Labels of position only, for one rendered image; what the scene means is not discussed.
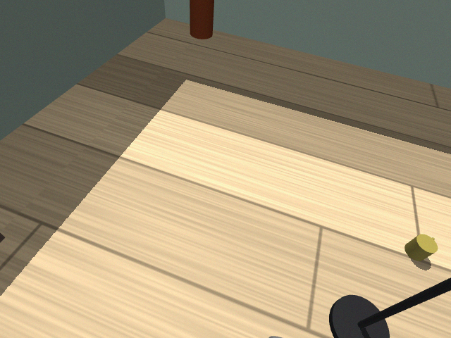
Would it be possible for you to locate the floor lamp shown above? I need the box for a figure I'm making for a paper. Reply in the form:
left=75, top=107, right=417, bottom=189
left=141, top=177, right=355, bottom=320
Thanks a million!
left=329, top=278, right=451, bottom=338

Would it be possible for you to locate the mug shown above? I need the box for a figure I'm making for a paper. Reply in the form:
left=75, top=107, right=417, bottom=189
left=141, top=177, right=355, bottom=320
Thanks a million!
left=404, top=234, right=438, bottom=261

